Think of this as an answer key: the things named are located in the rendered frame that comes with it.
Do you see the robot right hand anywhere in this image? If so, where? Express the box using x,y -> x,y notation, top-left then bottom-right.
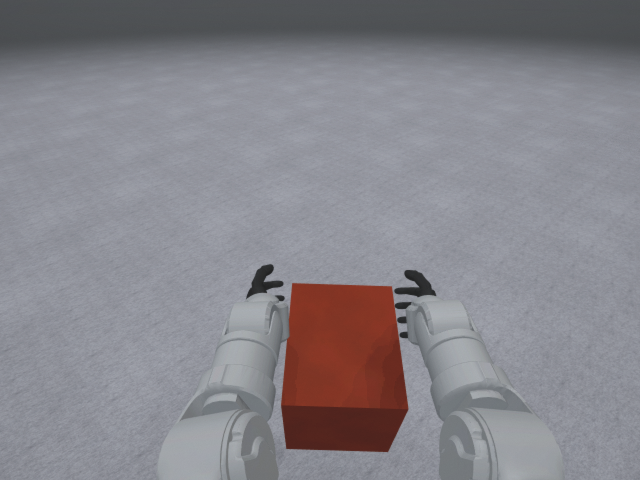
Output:
394,270 -> 436,338

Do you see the robot right upper arm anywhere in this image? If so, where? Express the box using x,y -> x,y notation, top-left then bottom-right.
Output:
439,407 -> 564,480

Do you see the left robot forearm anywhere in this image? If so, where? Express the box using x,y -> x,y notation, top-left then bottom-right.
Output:
157,293 -> 290,472

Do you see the right robot forearm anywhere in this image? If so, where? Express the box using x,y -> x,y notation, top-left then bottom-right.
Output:
405,295 -> 565,480

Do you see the carton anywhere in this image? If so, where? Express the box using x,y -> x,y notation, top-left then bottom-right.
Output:
281,283 -> 408,452

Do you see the robot left hand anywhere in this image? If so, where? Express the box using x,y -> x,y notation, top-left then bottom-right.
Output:
246,264 -> 285,301

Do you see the robot left upper arm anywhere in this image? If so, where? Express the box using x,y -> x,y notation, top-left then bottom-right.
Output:
157,408 -> 279,480

